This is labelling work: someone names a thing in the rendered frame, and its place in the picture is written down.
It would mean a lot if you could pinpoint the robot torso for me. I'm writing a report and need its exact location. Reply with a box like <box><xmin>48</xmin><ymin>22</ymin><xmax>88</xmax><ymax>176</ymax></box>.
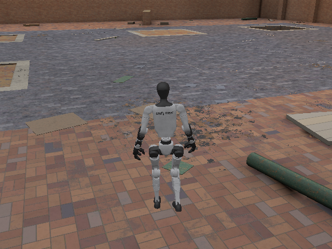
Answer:
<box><xmin>153</xmin><ymin>102</ymin><xmax>176</xmax><ymax>156</ymax></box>

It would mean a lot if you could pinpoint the robot right upper arm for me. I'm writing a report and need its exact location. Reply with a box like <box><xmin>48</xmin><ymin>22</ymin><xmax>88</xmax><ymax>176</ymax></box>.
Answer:
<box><xmin>175</xmin><ymin>104</ymin><xmax>190</xmax><ymax>132</ymax></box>

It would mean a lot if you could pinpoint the robot left hand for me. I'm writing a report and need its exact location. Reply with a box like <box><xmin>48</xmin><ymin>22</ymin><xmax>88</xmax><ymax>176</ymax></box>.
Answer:
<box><xmin>133</xmin><ymin>147</ymin><xmax>145</xmax><ymax>160</ymax></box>

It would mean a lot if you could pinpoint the robot left forearm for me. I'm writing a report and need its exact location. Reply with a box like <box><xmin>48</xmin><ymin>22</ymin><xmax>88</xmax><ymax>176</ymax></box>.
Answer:
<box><xmin>134</xmin><ymin>126</ymin><xmax>145</xmax><ymax>149</ymax></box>

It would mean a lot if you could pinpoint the robot right forearm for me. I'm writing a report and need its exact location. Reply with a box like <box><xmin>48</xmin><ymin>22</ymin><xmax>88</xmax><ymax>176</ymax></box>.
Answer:
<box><xmin>185</xmin><ymin>124</ymin><xmax>195</xmax><ymax>144</ymax></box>

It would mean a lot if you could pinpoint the robot left upper arm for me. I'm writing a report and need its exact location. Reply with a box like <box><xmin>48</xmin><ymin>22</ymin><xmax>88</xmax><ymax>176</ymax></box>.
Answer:
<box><xmin>140</xmin><ymin>105</ymin><xmax>153</xmax><ymax>134</ymax></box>

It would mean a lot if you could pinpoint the left robot foot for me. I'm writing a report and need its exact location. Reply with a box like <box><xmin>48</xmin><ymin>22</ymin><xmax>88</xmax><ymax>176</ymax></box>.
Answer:
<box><xmin>154</xmin><ymin>196</ymin><xmax>161</xmax><ymax>209</ymax></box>

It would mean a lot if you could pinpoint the robot right hand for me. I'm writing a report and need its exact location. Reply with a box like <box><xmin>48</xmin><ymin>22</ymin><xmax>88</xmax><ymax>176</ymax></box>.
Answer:
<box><xmin>184</xmin><ymin>142</ymin><xmax>196</xmax><ymax>153</ymax></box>

